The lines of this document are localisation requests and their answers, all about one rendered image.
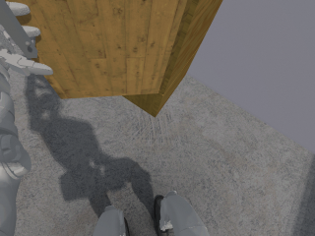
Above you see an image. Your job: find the robot right thigh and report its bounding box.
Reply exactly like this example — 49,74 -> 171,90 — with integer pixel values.
160,195 -> 210,236

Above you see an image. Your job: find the left robot forearm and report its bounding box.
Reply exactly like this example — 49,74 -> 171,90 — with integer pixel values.
0,64 -> 19,139

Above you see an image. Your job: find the cupboard door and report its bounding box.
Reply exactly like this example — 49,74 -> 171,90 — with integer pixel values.
5,0 -> 187,99

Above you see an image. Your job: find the left robot hand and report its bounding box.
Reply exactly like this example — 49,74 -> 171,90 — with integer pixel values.
0,1 -> 53,77

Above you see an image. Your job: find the handle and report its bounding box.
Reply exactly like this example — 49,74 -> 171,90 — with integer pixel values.
0,0 -> 38,58

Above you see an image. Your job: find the left robot upper arm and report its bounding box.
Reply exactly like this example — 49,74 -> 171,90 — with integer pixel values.
0,134 -> 32,236

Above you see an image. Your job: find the right robot shin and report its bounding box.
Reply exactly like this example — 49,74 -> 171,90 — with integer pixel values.
159,191 -> 177,230

